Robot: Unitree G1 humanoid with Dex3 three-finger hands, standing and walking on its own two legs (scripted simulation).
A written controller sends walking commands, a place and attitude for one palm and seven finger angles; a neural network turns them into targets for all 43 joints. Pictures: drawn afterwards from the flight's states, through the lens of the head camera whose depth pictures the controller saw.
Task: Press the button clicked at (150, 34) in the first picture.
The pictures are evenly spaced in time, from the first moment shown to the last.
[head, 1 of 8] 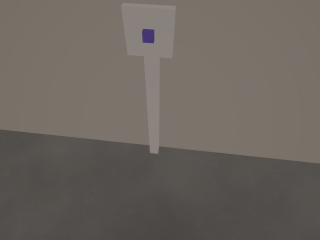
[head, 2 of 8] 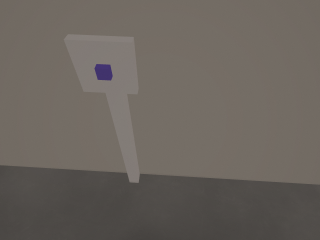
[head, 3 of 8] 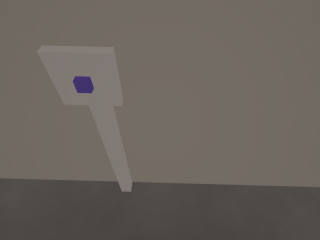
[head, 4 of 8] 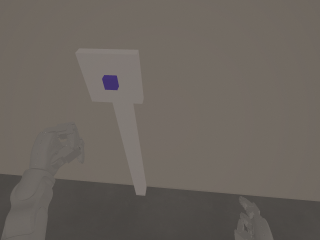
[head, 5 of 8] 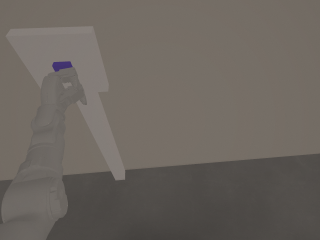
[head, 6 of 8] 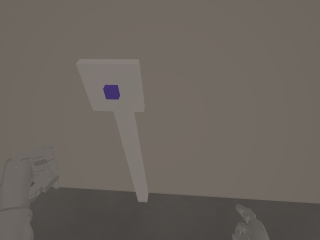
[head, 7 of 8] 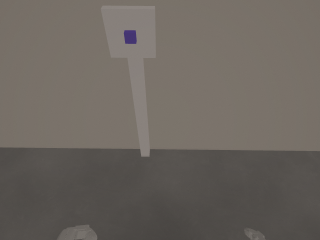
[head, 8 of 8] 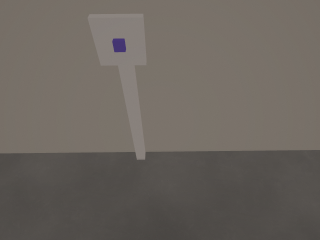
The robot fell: no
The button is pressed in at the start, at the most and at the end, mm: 0 8 0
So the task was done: yes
